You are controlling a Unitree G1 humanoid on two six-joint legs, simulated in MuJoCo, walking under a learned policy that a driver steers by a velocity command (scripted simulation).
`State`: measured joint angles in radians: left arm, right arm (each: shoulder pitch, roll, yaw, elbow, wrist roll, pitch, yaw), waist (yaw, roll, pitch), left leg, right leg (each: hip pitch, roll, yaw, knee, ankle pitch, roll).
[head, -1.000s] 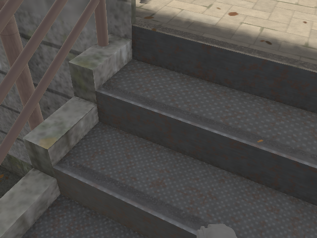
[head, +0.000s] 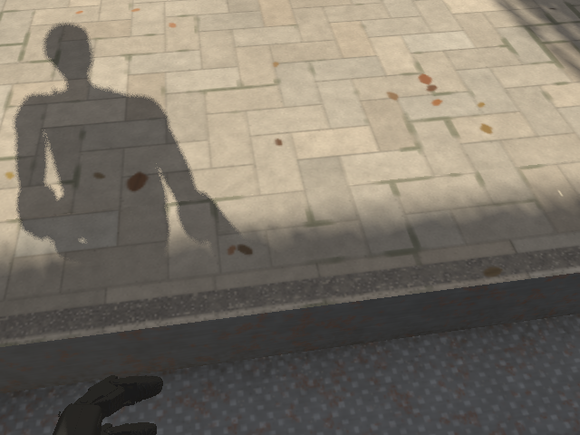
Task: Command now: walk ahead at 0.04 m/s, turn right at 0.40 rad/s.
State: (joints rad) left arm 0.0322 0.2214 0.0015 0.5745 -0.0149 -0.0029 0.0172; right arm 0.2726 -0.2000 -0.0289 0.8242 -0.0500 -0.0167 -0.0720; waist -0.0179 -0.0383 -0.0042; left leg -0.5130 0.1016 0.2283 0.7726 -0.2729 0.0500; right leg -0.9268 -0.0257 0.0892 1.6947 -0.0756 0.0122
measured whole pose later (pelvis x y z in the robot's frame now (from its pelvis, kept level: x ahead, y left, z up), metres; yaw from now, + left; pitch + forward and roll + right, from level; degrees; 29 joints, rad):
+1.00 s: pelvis +0.11 +0.01 +0.03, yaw +16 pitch +4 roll -1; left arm 0.15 0.19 0.01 0.62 0.00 -0.02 0.01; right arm 0.27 -0.20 -0.02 0.57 -0.02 0.03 -0.05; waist -0.02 -0.01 -0.08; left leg -0.33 -0.07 -0.13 0.57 -0.31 0.08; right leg -0.53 0.03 -0.01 1.04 -0.47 0.05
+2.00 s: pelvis +0.49 +0.24 +0.21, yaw +22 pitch +3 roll -2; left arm 0.02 0.02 -0.12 0.66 -0.02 0.00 -0.04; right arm 0.46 -0.11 0.04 1.00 0.00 -0.05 -0.05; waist -0.04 0.02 -0.06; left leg 0.04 0.11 0.30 0.25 -0.32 -0.03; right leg -1.23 -0.09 -0.18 1.67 -0.22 -0.12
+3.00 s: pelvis +0.85 +0.33 +0.37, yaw -1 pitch +4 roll -1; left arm 0.10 0.24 0.02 0.56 0.01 0.02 0.05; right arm 0.23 -0.22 -0.03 0.62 -0.01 0.02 -0.05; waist -0.04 -0.01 0.02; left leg -0.44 -0.11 -0.08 0.45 -0.07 0.09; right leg -0.59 0.01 0.13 1.15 -0.43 0.10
